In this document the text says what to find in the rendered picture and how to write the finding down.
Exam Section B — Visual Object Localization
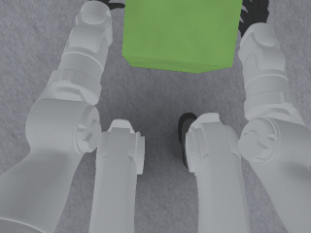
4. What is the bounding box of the robot right upper arm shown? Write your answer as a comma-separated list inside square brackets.
[237, 116, 311, 233]

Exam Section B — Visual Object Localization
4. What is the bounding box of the left robot thigh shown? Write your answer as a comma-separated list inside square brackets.
[88, 127, 145, 233]

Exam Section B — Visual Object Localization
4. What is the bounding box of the left robot hand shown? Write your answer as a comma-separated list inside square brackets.
[88, 0, 125, 11]

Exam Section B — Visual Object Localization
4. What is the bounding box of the right robot hand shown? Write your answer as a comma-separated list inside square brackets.
[238, 0, 269, 38]

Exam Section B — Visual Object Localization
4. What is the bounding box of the robot right forearm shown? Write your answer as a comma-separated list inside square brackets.
[237, 22, 309, 129]

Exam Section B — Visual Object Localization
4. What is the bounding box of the robot left forearm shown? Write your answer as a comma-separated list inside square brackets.
[25, 0, 113, 142]

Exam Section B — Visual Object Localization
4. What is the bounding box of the robot left shin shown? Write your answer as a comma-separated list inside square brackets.
[95, 119, 135, 168]

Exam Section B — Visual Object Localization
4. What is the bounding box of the carton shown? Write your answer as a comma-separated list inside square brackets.
[121, 0, 243, 74]

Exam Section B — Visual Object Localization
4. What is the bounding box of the robot left upper arm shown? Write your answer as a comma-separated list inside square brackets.
[0, 98, 102, 233]

